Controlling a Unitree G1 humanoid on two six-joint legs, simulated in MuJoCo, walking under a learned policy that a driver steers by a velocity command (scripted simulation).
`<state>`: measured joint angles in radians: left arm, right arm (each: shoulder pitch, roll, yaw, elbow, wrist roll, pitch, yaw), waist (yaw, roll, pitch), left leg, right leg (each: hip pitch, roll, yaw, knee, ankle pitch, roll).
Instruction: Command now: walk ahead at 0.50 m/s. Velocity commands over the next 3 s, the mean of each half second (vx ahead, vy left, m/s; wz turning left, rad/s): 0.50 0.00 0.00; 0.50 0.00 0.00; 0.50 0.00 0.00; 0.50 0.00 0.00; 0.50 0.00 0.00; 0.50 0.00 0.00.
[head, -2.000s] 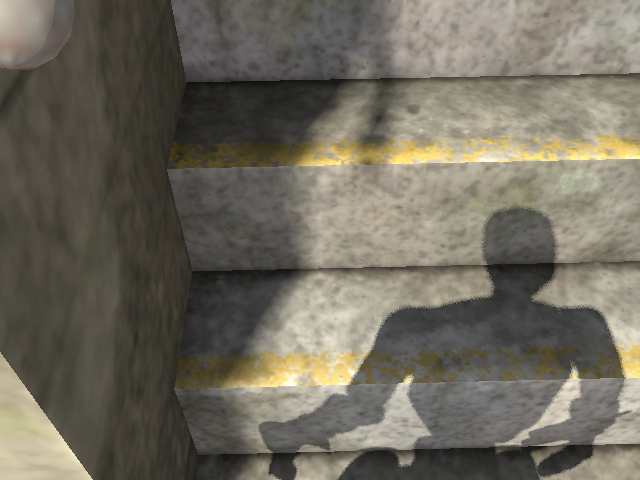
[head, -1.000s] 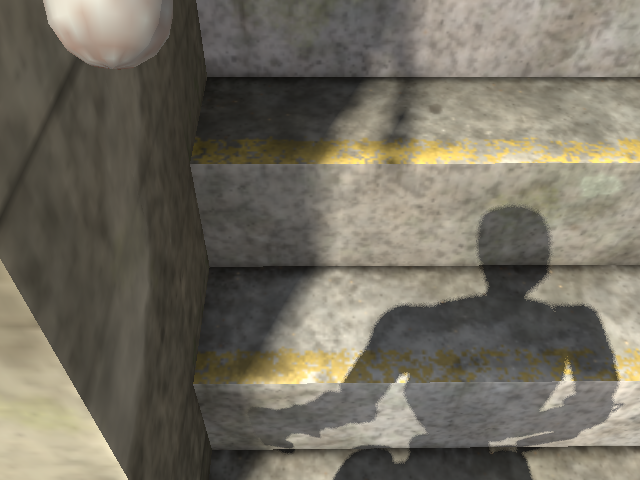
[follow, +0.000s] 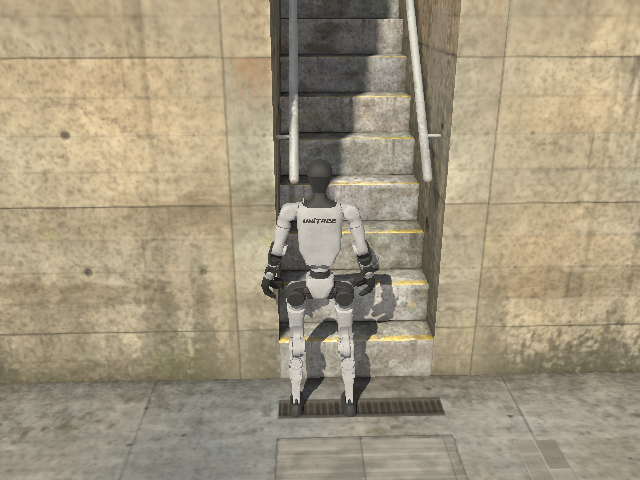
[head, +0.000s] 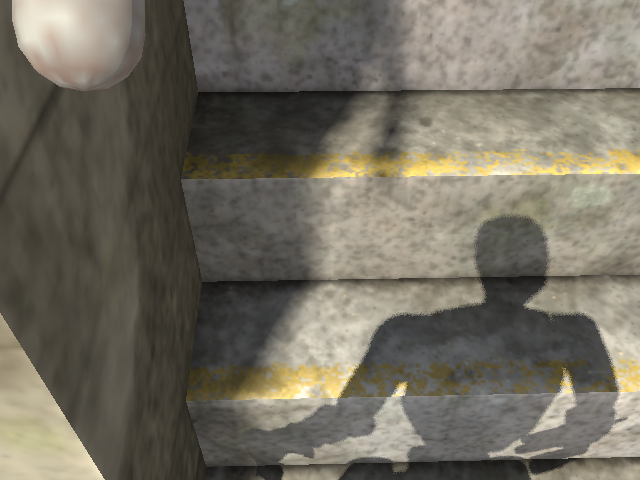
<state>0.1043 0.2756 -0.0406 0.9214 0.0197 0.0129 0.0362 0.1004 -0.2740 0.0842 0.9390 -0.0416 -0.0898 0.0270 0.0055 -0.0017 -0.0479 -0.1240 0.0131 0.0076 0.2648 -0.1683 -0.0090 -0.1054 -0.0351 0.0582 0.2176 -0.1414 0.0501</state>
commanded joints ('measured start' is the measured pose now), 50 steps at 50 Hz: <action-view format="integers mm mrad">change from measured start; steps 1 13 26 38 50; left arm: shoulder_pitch -46 -95 -132 -129 -89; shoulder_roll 121 84 79 97 102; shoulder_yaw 27 19 17 26 35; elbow -56 -74 -70 -31 1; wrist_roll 1 -14 0 -3 4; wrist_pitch -11 -9 -15 -20 -23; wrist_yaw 3 -9 -30 -26 -1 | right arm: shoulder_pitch -48 -98 -103 -112 -55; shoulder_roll -118 -80 -93 -100 -102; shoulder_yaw -25 -9 -15 -23 -35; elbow -59 -106 -134 -154 -113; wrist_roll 1 10 4 5 -2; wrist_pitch -10 -15 -13 -9 -5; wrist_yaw -2 17 18 18 -12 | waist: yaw -1 6 12 7 5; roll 6 25 -3 0 -8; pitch -50 -59 -57 -77 -28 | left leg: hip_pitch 8 31 54 51 -15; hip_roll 74 81 80 75 67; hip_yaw -61 -75 -78 -74 -72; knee -36 -40 -87 -66 -54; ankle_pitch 160 271 151 88 23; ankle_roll -5 -1 -12 -8 -9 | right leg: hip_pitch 38 29 16 14 3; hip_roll -64 -78 -90 -84 -67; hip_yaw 37 31 32 37 37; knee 5 30 7 10 -9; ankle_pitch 261 282 210 191 176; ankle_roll -40 -26 -24 -25 -40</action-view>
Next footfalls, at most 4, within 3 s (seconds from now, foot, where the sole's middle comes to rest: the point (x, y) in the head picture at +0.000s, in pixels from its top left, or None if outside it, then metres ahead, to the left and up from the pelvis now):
none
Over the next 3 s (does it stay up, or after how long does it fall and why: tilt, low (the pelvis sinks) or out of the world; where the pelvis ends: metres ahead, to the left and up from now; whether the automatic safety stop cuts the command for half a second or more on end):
stays up -0.01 0.00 0.00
